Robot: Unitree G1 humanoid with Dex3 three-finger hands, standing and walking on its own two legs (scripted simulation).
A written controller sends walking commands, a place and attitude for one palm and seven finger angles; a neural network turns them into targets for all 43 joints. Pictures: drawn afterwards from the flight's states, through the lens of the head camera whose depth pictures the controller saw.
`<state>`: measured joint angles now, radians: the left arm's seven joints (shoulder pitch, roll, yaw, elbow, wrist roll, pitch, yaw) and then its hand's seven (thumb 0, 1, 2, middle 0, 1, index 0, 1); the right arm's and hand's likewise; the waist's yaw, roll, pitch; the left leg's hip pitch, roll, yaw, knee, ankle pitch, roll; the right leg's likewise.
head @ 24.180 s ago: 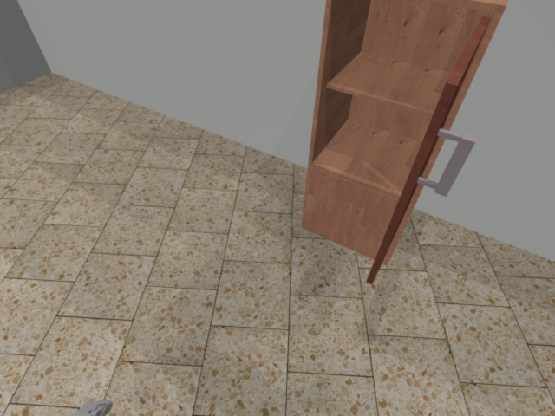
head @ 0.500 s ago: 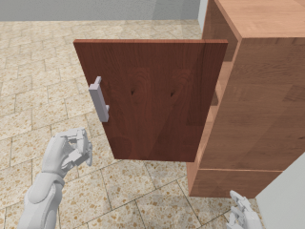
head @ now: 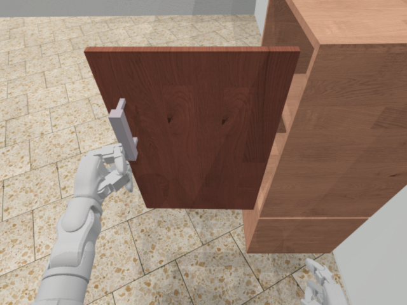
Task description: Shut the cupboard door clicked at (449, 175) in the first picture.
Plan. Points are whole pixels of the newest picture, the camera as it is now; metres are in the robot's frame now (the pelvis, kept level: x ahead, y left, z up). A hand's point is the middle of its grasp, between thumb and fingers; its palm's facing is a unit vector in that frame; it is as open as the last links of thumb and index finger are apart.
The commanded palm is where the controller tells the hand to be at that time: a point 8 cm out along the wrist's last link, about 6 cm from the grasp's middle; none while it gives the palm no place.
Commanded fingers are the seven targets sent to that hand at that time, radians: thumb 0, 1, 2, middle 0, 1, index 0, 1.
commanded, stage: bring the fist close to the handle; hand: left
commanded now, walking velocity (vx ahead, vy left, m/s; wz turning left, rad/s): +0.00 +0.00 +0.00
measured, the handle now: (126, 130) +0.45 +0.20 +0.09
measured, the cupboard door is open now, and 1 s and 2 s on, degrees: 89 88 69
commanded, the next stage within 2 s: push the door shut along its arc in 0.58 s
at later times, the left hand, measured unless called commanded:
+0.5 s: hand (129, 165) +0.35 +0.17 +0.10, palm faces +0.03 -1.00 -0.02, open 3.1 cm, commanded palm +0.32 +0.21 +0.10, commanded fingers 0.00 0.90 0.90 -1.30 -1.50 -1.30 -1.50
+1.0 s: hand (138, 150) +0.38 +0.16 +0.10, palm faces -0.04 -1.00 -0.03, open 3.1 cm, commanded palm +0.37 +0.21 +0.10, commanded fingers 0.00 0.90 0.90 -1.30 -1.50 -1.30 -1.50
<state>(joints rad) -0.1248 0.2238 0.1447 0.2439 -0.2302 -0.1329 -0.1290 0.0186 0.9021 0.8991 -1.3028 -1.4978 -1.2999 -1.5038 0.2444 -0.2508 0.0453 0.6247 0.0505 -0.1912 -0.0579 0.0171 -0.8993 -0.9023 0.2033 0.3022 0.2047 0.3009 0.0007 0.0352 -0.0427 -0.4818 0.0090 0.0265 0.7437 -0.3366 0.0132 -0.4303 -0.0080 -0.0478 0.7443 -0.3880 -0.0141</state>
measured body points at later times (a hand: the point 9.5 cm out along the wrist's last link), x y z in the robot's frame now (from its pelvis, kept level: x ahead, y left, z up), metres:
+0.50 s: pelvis +0.00 +0.00 +0.00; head +0.01 -0.01 +0.45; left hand +0.34 +0.22 +0.11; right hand +0.14 -0.25 -0.10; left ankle +0.03 +0.11 -0.71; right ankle +0.00 -0.11 -0.71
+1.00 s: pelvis -0.01 +0.00 +0.00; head +0.02 -0.01 +0.45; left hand +0.38 +0.21 +0.11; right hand +0.11 -0.25 -0.11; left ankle +0.03 +0.11 -0.71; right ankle +0.00 -0.11 -0.71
